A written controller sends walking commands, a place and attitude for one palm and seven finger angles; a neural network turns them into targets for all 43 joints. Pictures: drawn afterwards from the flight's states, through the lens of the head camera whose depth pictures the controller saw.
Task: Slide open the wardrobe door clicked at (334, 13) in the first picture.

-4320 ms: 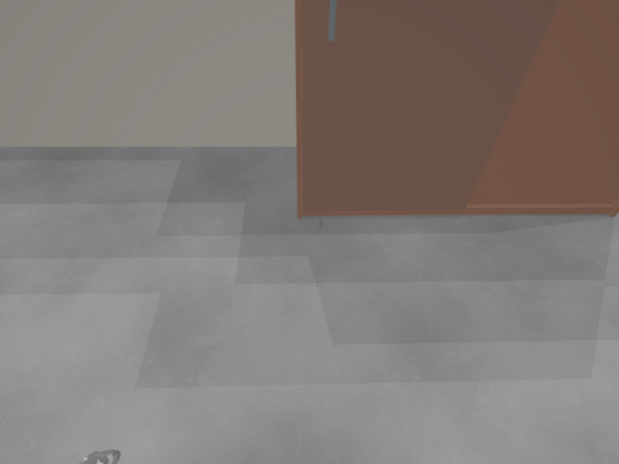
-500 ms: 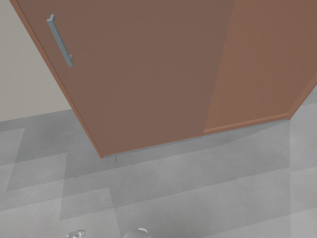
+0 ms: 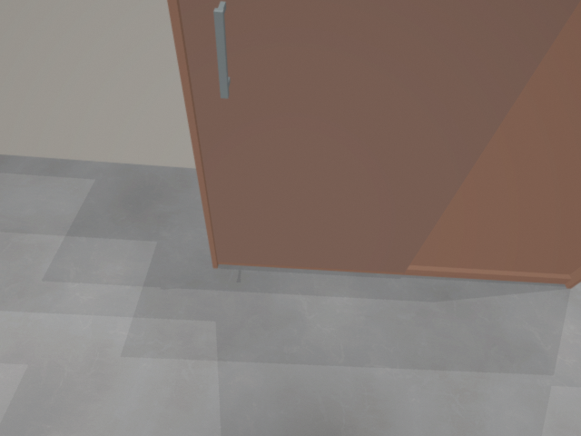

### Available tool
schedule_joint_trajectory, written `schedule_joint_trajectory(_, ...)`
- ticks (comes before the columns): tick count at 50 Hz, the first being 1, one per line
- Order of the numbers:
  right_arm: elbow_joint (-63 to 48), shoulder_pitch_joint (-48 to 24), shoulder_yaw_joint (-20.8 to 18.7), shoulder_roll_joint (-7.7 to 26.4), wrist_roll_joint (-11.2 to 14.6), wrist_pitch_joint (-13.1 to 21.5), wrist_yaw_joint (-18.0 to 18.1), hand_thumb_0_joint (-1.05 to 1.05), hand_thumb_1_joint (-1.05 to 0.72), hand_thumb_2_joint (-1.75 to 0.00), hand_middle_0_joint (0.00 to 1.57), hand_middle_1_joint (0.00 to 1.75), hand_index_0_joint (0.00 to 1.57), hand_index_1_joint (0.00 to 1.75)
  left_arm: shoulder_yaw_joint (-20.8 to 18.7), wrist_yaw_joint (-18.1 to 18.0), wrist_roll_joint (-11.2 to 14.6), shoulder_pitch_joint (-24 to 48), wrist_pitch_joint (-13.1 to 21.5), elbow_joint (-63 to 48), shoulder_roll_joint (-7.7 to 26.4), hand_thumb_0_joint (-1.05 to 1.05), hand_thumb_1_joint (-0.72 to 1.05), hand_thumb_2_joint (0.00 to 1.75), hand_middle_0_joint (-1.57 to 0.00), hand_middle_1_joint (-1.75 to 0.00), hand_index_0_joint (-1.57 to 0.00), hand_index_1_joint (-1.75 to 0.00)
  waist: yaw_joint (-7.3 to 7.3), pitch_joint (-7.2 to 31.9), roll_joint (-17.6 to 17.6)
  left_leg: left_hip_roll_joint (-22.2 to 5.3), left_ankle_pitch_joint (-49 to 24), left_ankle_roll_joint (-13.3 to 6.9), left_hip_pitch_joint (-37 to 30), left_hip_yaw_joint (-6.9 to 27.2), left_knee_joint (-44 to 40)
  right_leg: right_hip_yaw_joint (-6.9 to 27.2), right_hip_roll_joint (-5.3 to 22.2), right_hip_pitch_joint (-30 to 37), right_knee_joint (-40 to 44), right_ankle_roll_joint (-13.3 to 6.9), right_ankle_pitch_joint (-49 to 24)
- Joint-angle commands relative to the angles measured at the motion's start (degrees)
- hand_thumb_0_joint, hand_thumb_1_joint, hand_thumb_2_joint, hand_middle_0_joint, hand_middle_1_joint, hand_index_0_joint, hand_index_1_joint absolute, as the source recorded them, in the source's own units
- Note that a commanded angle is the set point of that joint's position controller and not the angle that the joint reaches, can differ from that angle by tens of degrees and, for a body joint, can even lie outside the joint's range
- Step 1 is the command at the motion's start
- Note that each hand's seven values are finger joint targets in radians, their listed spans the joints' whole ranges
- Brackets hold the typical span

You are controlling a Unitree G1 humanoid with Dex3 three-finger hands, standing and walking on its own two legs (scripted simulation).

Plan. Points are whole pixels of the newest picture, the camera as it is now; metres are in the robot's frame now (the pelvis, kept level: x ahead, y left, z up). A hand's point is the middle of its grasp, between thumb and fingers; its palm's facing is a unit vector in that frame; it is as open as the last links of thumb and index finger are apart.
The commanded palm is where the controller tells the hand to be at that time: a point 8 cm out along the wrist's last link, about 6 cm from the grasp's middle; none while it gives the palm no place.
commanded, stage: take the last steps up to it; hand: left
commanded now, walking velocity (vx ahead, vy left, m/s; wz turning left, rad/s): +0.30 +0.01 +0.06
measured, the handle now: (223, 52) +0.76 +0.23 +0.13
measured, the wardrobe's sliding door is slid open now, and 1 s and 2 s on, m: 0.00 0.00 0.00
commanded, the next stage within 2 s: come to a stop and stand still in 0.80 s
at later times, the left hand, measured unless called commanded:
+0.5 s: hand (197, 409) +0.18 +0.16 -0.16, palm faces +0.09 -0.97 -0.21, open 7.3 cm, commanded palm none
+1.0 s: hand (190, 321) +0.32 +0.21 -0.17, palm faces +0.06 -0.98 -0.18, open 7.4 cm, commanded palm none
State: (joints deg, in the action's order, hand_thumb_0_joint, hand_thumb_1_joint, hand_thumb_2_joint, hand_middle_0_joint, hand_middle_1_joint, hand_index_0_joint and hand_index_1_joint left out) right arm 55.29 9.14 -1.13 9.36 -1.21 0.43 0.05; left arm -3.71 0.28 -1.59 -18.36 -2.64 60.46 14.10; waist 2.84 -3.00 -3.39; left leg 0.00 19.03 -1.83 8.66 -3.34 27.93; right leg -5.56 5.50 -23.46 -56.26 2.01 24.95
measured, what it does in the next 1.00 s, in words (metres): walks ahead: right foot, then left foot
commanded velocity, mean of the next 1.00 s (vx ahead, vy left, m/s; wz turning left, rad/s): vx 0.18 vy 0.00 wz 0.01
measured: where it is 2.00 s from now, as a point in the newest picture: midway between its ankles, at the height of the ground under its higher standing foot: (274, 405)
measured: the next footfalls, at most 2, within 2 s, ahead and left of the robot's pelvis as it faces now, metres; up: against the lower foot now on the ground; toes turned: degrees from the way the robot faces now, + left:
right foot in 0.32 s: +0.18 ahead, -0.13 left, +0.00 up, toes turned -7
left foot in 0.70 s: +0.33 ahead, +0.13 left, +0.00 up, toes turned +10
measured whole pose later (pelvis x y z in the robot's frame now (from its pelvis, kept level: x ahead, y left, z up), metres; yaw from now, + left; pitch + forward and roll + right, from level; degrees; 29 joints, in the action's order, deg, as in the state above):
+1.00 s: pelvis +0.29 +0.03 +0.01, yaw +0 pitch -1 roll +0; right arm 61.9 16.5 -1.4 7.6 -1.3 2.8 1.6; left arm -3.0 -1.1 -1.2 -13.6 0.0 61.4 10.0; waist 0.1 -1.9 -2.0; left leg -1.4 12.3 -2.3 9.1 -10.3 22.4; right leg -4.8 5.2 -25.1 -47.8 1.5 17.3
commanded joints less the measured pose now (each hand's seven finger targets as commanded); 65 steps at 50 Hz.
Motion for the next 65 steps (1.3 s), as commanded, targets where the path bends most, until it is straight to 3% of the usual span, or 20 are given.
schedule_joint_trajectory(1,0.78,7.58,-2.10,9.18,0.36,1.99,1.43,0.00,-0.90,-0.90,0.20,0.30,0.20,0.30,0.35,0.70,-0.03,3.68,3.09,-4.77,1.78,0.00,0.90,0.90,-0.20,-0.30,-0.20,-0.30,-3.47,-1.78,11.35,-13.49,-13.59,-8.07,-5.19,12.51,-16.27,2.27,1.39,-10.76,-4.25,0.75,-5.56)
schedule_joint_trajectory(10,5.09,13.05,-2.82,9.55,-0.27,2.58,1.52,0.00,-0.90,-0.90,0.20,0.30,0.20,0.30,0.72,1.00,0.28,10.81,3.63,-6.83,-0.33,0.00,0.90,0.90,-0.20,-0.30,-0.20,-0.30,-4.49,-5.07,11.44,-14.88,-15.81,-8.66,-4.01,10.72,-15.16,0.13,0.41,-4.59,15.53,0.20,-7.32)
schedule_joint_trajectory(14,6.44,13.07,-2.52,8.67,-0.08,2.60,1.47,0.00,-0.90,-0.90,0.20,0.30,0.20,0.30,-0.40,0.87,0.02,0.90,4.91,-3.52,1.56,0.00,0.90,0.90,-0.20,-0.30,-0.20,-0.30,0.48,-0.60,5.79,-10.33,-19.36,-4.92,2.53,6.50,-0.38,-1.58,-3.23,16.29,28.44,-1.97,-13.03)
schedule_joint_trajectory(15,6.00,13.64,-2.16,6.70,0.56,3.10,1.13,0.00,-0.90,-0.90,0.20,0.30,0.20,0.30,-1.35,0.39,-0.35,-6.57,5.76,-1.24,5.19,0.00,0.90,0.90,-0.20,-0.30,-0.20,-0.30,3.54,4.28,-1.15,-6.62,-15.45,-2.36,11.21,2.48,13.18,8.03,4.83,29.64,31.45,-5.12,-10.27)
schedule_joint_trajectory(16,3.96,14.03,-1.63,3.76,0.88,3.57,0.77,0.00,-0.90,-0.90,0.20,0.30,0.20,0.30,-2.72,-0.28,-0.17,-13.98,6.13,0.47,10.80,0.00,0.90,0.90,-0.20,-0.30,-0.20,-0.30,5.02,9.38,-14.94,0.30,9.47,0.18,23.87,-2.32,29.90,29.39,19.99,39.17,38.66,-11.47,-12.79)
schedule_joint_trajectory(17,3.03,10.74,-2.17,6.74,0.69,3.03,0.71,0.00,-0.90,-0.90,0.20,0.30,0.20,0.30,-2.69,-0.61,0.79,-14.35,6.13,0.85,11.36,0.00,0.90,0.90,-0.20,-0.30,-0.20,-0.30,5.73,9.06,-13.27,-1.62,14.13,-0.36,25.84,3.33,39.17,34.71,22.07,33.87,43.15,-13.80,-6.19)
schedule_joint_trajectory(19,2.52,5.63,-2.76,5.81,0.31,2.54,0.11,0.00,-0.90,-0.90,0.20,0.30,0.20,0.30,-1.63,-1.35,0.65,-4.69,5.67,-1.40,6.11,0.00,0.90,0.90,-0.20,-0.30,-0.20,-0.30,2.31,-0.71,-0.11,-6.62,5.29,-0.23,28.80,5.11,43.21,27.15,19.61,20.71,45.78,-13.61,4.23)
schedule_joint_trajectory(23,4.63,11.23,-2.31,1.43,-0.35,0.59,-0.67,0.00,-0.90,-0.90,0.20,0.30,0.20,0.30,0.01,-1.40,0.05,0.32,6.63,-2.05,0.99,0.00,0.90,0.90,-0.20,-0.30,-0.20,-0.30,-3.29,-2.03,-3.71,-7.70,-2.16,2.62,20.25,0.70,31.92,8.52,11.61,8.85,46.96,-9.17,-9.75)
schedule_joint_trajectory(30,1.51,4.31,-2.25,0.88,0.12,1.89,-1.87,0.00,-0.90,-0.90,0.20,0.30,0.20,0.30,-0.66,-1.05,-0.11,-2.36,6.80,0.14,3.95,0.00,0.90,0.90,-0.20,-0.30,-0.20,-0.30,-1.70,-1.99,-4.28,-5.60,-5.44,2.91,15.17,-3.35,11.54,5.87,10.65,11.55,43.92,-9.56,-12.87)
schedule_joint_trajectory(33,2.75,8.20,-2.49,2.93,0.06,2.57,-1.37,0.00,-0.90,-0.90,0.20,0.30,0.20,0.30,-0.87,-1.14,0.24,-1.68,5.95,0.59,3.46,0.00,0.90,0.90,-0.20,-0.30,-0.20,-0.30,-4.29,-1.39,-1.43,-4.08,-9.12,2.74,2.15,-5.11,2.97,3.85,8.51,6.49,37.84,-7.46,-9.25)
schedule_joint_trajectory(34,4.31,13.45,-3.01,5.38,-0.06,2.93,-1.00,0.00,-0.90,-0.90,0.20,0.30,0.20,0.30,-0.60,-1.00,0.19,-1.87,5.59,0.55,2.20,0.00,0.90,0.90,-0.20,-0.30,-0.20,-0.30,-6.49,0.74,5.54,-4.73,-7.57,2.56,-4.93,-3.07,-0.35,1.93,5.58,4.26,29.01,-6.17,-8.83)
schedule_joint_trajectory(36,6.01,23.53,-4.60,14.53,-0.72,2.85,0.31,0.00,-0.90,-0.90,0.20,0.30,0.20,0.30,0.32,-0.66,0.63,-2.42,5.32,-2.21,-2.47,0.00,0.90,0.90,-0.20,-0.30,-0.20,-0.30,-8.97,4.71,24.21,-24.89,-5.61,-5.98,-12.65,24.77,-14.03,-2.98,-5.18,-9.23,-0.95,-2.21,10.52)
schedule_joint_trajectory(40,3.44,11.37,-2.16,6.88,-0.24,3.49,1.29,0.00,-0.90,-0.90,0.20,0.30,0.20,0.30,0.19,-0.01,-0.09,0.53,5.06,-0.48,-1.98,0.00,0.90,0.90,-0.20,-0.30,-0.20,-0.30,-4.41,-0.17,9.27,-20.58,-7.07,-6.55,0.76,13.89,-16.75,4.20,1.86,-9.53,-10.85,-2.39,-2.17)
schedule_joint_trajectory(43,3.90,10.27,-1.95,5.17,0.09,3.91,1.51,0.00,-0.90,-0.90,0.20,0.30,0.20,0.30,0.60,-0.20,-0.05,-2.83,3.74,0.76,-3.79,0.00,0.90,0.90,-0.20,-0.30,-0.20,-0.30,-2.55,1.81,10.03,-17.07,-15.93,-5.93,1.54,4.91,-16.51,2.63,1.52,-5.04,-5.11,-1.19,-6.18)
schedule_joint_trajectory(50,5.60,9.41,-1.27,5.25,0.05,2.51,2.27,0.00,-0.90,-0.90,0.20,0.30,0.20,0.30,1.77,-1.75,0.58,0.88,2.73,-0.25,-4.33,0.00,0.90,0.90,-0.20,-0.30,-0.20,-0.30,-2.41,1.48,10.42,-15.81,-42.13,-5.65,0.36,0.38,-8.98,1.14,-0.77,5.85,19.17,-0.14,-10.08)
schedule_joint_trajectory(54,5.96,9.25,-2.10,3.47,0.88,0.84,2.15,0.00,-0.90,-0.90,0.20,0.30,0.20,0.30,0.63,-2.48,0.14,-1.65,2.79,-0.08,1.62,0.00,0.90,0.90,-0.20,-0.30,-0.20,-0.30,-0.96,0.01,3.84,-9.97,-21.58,0.17,6.45,-1.22,-1.77,5.98,2.93,14.94,30.89,-1.42,-35.13)
schedule_joint_trajectory(57,5.82,12.78,-2.56,0.77,1.01,-1.59,1.64,0.00,-0.90,-0.90,0.20,0.30,0.20,0.30,-0.51,-2.65,0.36,0.71,3.02,-1.52,6.19,0.00,0.90,0.90,-0.20,-0.30,-0.20,-0.30,-2.77,4.66,-10.59,-2.62,5.96,3.45,7.81,-4.17,10.34,15.42,14.78,13.91,33.18,-10.58,-49.10)
schedule_joint_trajectory(58,5.18,11.34,-2.88,1.65,0.91,-2.15,1.77,0.00,-0.90,-0.90,0.20,0.30,0.20,0.30,-0.56,-2.82,0.43,0.81,3.00,-1.93,5.58,0.00,0.90,0.90,-0.20,-0.30,-0.20,-0.30,-1.31,5.48,-12.16,-2.29,13.00,3.34,8.46,-2.12,18.18,17.05,16.40,12.57,35.82,-13.11,-49.63)
schedule_joint_trajectory(61,4.44,9.83,-3.02,1.44,1.05,-2.40,1.85,0.00,-0.90,-0.90,0.20,0.30,0.20,0.30,-1.26,-3.53,-0.11,4.24,2.49,-3.63,4.96,0.00,0.90,0.90,-0.20,-0.30,-0.20,-0.30,-1.49,7.07,-4.94,-1.83,13.56,3.36,13.65,2.70,29.26,14.59,15.78,15.80,33.49,-15.15,-51.83)
schedule_joint_trajectory(65,2.91,8.54,-2.87,1.24,0.97,-2.37,1.48,0.00,-0.90,-0.90,0.20,0.30,0.20,0.30,-1.82,-3.55,-0.42,5.94,2.12,-5.14,5.50,0.00,0.90,0.90,-0.20,-0.30,-0.20,-0.30,-1.50,8.43,-5.31,-1.62,11.19,4.26,12.36,2.15,22.38,12.64,14.06,15.65,33.80,-13.52,-44.83)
